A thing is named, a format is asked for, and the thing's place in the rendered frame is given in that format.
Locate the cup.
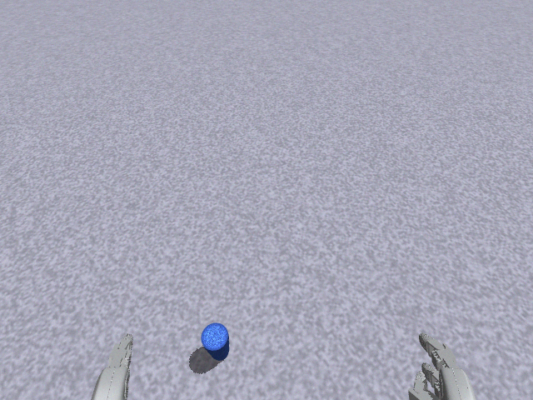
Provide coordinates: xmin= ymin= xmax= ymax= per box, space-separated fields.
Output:
xmin=201 ymin=322 xmax=229 ymax=361

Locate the right robot hand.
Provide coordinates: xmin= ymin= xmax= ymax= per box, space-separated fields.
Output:
xmin=408 ymin=333 xmax=476 ymax=400

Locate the left robot hand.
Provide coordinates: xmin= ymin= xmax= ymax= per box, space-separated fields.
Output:
xmin=91 ymin=333 xmax=133 ymax=400

